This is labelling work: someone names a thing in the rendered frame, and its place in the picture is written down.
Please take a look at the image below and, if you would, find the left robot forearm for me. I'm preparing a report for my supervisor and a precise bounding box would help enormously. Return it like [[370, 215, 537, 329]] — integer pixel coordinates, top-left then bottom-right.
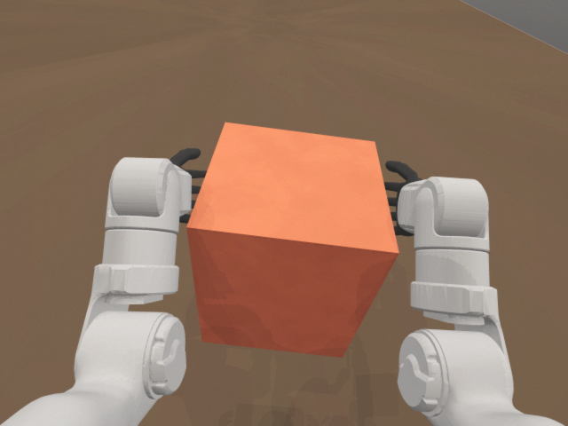
[[75, 157, 192, 367]]

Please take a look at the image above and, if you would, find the carton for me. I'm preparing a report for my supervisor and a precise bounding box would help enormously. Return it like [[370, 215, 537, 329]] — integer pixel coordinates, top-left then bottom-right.
[[186, 122, 399, 358]]

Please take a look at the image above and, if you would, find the robot right hand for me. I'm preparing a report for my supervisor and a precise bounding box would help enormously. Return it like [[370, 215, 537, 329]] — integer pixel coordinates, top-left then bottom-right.
[[384, 161, 422, 236]]

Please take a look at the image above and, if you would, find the robot right upper arm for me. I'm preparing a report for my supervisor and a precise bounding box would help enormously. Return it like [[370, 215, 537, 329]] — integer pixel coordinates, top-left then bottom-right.
[[398, 329, 564, 426]]

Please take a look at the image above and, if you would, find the right robot forearm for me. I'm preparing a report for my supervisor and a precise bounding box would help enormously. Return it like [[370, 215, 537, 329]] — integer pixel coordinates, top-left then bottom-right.
[[398, 177, 514, 398]]

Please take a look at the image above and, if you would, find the robot left hand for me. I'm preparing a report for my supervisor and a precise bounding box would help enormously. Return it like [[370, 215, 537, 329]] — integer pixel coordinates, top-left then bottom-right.
[[170, 148, 207, 223]]

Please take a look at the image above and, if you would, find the robot left upper arm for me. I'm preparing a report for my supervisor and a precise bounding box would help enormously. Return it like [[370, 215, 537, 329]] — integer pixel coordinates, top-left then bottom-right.
[[0, 311, 186, 426]]

